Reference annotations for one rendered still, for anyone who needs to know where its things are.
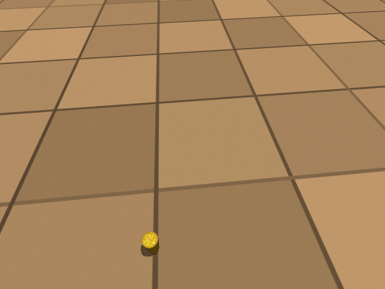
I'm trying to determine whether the cup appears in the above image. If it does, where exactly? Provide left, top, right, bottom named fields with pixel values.
left=141, top=231, right=159, bottom=254

